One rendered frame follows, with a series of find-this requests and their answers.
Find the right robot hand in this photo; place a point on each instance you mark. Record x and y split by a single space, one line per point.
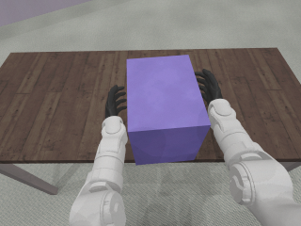
211 87

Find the carton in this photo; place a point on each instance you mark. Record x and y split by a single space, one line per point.
167 120

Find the left robot hand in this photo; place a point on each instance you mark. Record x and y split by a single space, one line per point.
111 103

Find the right robot forearm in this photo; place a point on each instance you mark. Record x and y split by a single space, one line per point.
232 138

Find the left robot forearm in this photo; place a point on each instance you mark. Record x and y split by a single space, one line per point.
109 159

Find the table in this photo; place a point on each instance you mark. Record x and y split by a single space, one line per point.
52 104

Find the robot right upper arm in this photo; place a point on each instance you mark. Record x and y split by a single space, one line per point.
265 188

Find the robot left upper arm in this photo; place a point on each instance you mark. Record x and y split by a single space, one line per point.
101 208

